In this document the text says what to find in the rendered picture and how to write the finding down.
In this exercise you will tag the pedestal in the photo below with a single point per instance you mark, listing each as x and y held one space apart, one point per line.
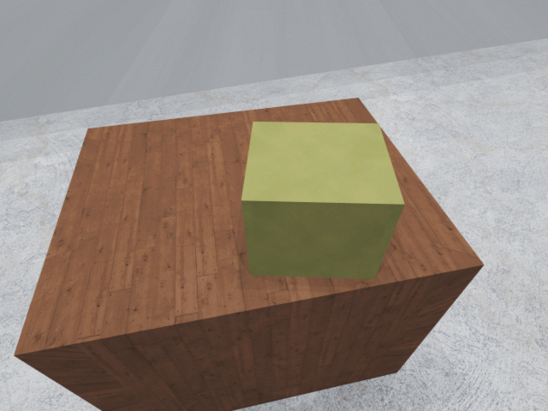
145 302

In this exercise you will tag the carton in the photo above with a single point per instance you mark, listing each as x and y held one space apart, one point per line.
319 199

